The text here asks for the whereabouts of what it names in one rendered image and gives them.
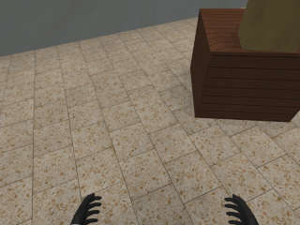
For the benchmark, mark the left robot hand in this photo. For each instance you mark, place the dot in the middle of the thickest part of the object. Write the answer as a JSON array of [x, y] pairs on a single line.
[[82, 213]]

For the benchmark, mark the pedestal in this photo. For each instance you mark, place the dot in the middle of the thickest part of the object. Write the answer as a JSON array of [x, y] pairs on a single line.
[[235, 84]]

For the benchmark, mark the right robot hand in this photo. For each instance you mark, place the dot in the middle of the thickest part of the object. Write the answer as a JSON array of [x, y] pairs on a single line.
[[245, 214]]

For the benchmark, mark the carton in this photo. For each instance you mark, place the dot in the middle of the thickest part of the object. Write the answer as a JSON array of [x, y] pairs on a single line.
[[271, 26]]

